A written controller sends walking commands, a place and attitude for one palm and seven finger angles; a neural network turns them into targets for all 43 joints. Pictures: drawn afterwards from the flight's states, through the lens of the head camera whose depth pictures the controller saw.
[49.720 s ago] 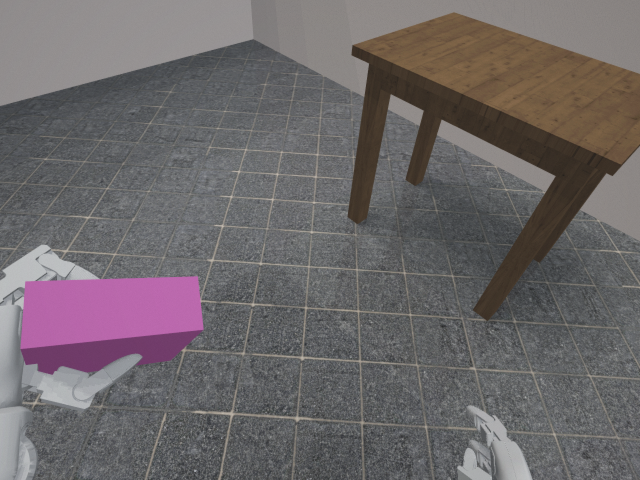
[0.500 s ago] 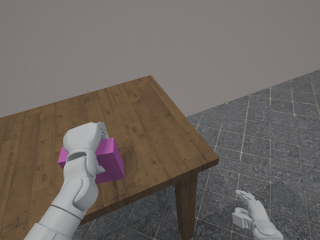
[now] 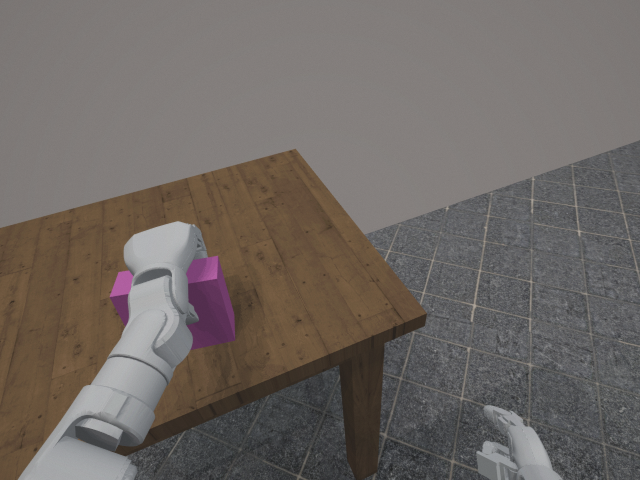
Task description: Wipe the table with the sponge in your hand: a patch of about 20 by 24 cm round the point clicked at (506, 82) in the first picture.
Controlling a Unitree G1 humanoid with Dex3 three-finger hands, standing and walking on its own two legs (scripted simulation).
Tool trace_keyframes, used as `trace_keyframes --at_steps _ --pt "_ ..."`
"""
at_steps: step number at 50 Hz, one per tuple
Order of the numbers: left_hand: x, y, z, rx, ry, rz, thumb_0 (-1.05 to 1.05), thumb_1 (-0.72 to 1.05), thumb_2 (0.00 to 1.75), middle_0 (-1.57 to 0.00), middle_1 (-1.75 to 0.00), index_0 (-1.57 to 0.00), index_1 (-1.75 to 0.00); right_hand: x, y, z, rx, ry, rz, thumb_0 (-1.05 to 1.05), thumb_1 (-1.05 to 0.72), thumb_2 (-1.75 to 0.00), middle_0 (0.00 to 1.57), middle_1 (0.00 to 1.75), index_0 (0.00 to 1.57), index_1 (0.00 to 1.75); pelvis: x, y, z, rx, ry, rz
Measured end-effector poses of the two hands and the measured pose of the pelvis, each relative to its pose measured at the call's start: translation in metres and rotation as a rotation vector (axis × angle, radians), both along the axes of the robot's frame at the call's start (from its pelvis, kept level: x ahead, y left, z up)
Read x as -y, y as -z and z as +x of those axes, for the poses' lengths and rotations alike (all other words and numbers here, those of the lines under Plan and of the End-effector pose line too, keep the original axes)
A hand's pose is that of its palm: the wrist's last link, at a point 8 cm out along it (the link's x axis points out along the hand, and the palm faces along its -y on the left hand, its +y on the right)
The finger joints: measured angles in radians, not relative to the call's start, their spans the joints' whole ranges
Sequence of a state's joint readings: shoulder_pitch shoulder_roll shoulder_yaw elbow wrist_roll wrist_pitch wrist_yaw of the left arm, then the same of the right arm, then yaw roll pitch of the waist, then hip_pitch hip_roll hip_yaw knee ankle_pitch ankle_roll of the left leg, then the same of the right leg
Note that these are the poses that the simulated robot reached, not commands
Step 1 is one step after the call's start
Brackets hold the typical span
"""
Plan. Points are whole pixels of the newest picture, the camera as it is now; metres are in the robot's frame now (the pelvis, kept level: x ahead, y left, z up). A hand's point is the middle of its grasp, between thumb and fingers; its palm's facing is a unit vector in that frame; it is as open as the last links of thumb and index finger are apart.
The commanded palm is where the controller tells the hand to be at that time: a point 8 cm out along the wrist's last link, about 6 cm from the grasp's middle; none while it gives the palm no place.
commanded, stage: wipe forward along the middle lane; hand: left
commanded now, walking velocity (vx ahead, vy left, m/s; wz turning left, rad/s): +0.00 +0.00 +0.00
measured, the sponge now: (183, 318) +0.33 +0.24 +0.03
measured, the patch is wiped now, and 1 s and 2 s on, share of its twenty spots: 0.95 0.95 0.95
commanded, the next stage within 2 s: slide back across to the first lane in 0.94 s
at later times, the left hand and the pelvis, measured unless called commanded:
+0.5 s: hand (170, 250) +0.40 +0.27 +0.10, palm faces -0.09 -0.04 -1.00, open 9.6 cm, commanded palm +0.38 +0.29 +0.14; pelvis +0.00 -0.01 +0.00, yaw -1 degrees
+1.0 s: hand (162, 234) +0.44 +0.29 +0.10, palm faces -0.11 -0.03 -0.99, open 9.6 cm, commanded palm +0.42 +0.31 +0.14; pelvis +0.01 +0.00 +0.00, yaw -1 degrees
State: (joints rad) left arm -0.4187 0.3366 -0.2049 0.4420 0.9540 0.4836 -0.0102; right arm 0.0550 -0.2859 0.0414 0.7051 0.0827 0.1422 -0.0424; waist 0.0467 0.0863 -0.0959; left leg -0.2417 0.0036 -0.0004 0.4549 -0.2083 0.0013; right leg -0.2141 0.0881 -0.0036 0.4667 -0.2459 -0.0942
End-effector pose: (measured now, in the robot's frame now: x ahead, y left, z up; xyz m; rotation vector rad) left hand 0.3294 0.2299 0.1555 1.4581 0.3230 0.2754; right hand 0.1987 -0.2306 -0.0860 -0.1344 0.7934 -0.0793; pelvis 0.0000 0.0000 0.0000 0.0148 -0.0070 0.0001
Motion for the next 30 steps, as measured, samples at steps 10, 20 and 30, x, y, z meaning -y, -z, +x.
trace_keyframes --at_steps 10,20,30 --pt "-0.008 -0.004 0.018 -0.029 0.012 0.05 0.01 -0.6 1.05 -0.85 -1.32 -0.89 -1.39 0.023 0.016 -0.041 -0.078 0.067 -0.025 0.01 -0.9 -0.9 0.2 0.3 0.2 0.3 0.008 0.001 -0.008 -0.017 0.01 0.0" --pt "-0.022 -0.004 0.043 -0.069 0.0 0.059 0.0 -0.6 1.06 -0.84 -1.32 -0.89 -1.41 0.042 0.035 -0.081 -0.19 0.126 -0.035 0.01 -0.9 -0.9 0.2 0.3 0.2 0.3 0.013 0.002 -0.006 -0.065 0.017 0.001" --pt "-0.035 -0.003 0.064 -0.076 -0.008 0.061 0.0 -0.6 1.06 -0.84 -1.33 -0.9 -1.41 0.05 0.041 -0.093 -0.252 0.157 -0.033 0.01 -0.91 -0.9 0.2 0.3 0.2 0.3 0.015 0.004 0.003 -0.105 0.024 -0.001"
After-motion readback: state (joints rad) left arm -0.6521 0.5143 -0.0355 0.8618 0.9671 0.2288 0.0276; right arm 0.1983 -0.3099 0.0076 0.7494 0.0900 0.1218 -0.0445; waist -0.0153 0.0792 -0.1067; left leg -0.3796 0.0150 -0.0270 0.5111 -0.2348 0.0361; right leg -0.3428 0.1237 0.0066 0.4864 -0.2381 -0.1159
